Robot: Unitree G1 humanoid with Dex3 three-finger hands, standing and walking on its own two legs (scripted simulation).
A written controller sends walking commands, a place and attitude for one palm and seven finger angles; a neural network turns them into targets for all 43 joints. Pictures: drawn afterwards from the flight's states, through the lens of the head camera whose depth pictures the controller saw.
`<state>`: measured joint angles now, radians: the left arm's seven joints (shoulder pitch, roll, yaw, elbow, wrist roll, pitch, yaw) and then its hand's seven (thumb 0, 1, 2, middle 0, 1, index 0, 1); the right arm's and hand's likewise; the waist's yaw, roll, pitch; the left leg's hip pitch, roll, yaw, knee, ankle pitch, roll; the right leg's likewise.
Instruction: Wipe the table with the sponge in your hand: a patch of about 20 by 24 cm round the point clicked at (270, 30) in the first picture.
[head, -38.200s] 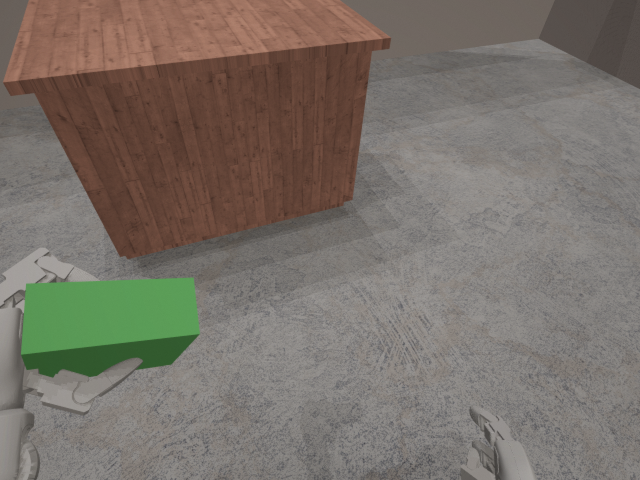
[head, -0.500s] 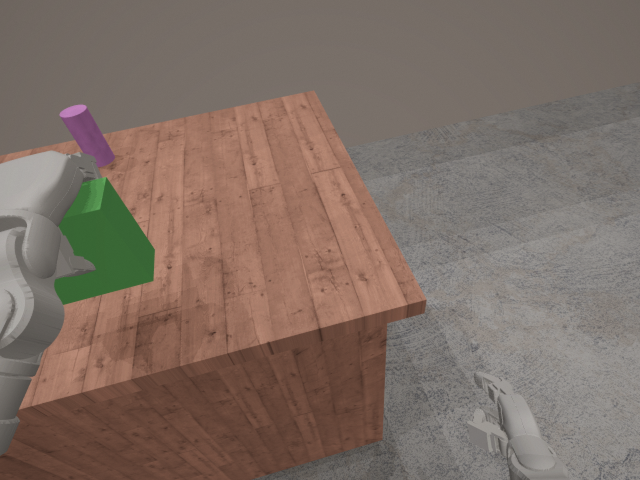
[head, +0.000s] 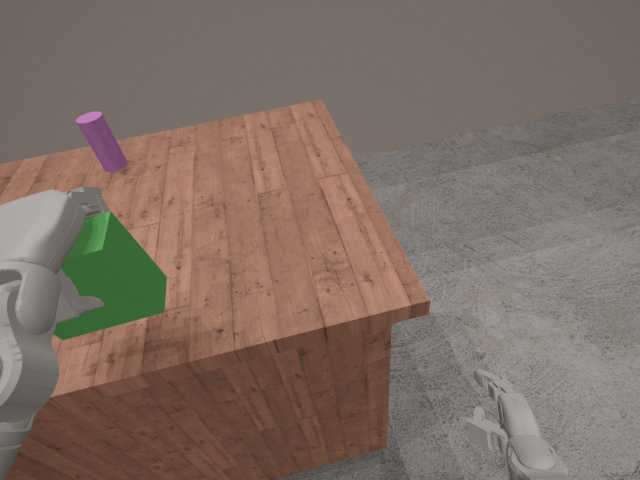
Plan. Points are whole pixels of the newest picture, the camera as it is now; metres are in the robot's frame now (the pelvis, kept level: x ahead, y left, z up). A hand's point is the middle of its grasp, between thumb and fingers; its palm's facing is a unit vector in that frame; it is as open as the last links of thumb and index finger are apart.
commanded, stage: bring the sponge back beside the body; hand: left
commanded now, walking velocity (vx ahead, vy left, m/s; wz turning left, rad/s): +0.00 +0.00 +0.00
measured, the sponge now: (96, 290) +0.25 +0.31 +0.15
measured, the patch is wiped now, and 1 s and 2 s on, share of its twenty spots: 1.00 1.00 1.00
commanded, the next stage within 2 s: step back with the hand held close in 1.06 s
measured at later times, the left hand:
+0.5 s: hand (97, 303) +0.21 +0.27 +0.18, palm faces +0.13 -0.10 -0.99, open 9.8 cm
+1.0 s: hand (100, 308) +0.21 +0.26 +0.18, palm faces +0.20 -0.11 -0.97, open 9.8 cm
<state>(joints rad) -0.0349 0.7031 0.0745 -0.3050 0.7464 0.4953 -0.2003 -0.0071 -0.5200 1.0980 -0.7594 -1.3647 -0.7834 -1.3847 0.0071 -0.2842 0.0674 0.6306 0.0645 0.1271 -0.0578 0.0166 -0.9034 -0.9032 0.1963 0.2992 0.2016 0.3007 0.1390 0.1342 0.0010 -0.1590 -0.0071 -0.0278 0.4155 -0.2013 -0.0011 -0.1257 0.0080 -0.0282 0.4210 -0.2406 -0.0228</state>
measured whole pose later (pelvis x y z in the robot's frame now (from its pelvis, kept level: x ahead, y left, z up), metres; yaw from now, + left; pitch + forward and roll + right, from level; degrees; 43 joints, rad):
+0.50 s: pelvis -0.01 -0.01 +0.00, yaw -1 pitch -5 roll +0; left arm 0.13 0.66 0.04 -0.45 0.74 0.50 -0.18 -0.01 -0.52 1.10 -0.76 -1.36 -0.78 -1.38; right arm 0.01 -0.29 0.07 0.62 0.05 0.12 -0.07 0.02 -0.90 -0.90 0.20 0.30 0.20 0.30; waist 0.14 0.13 0.01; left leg -0.14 0.01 -0.02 0.43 -0.20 -0.02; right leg -0.12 0.03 -0.02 0.44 -0.24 -0.04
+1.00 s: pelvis +0.00 -0.01 +0.00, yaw -1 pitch -6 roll +0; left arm 0.20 0.64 0.04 -0.51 0.73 0.51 -0.11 -0.01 -0.52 1.10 -0.76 -1.36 -0.79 -1.38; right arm 0.01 -0.28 0.06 0.63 0.04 0.10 -0.07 0.02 -0.90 -0.90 0.20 0.30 0.20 0.30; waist 0.15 0.13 0.02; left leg -0.11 0.02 -0.02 0.43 -0.22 -0.02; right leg -0.09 0.04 -0.01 0.45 -0.25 -0.04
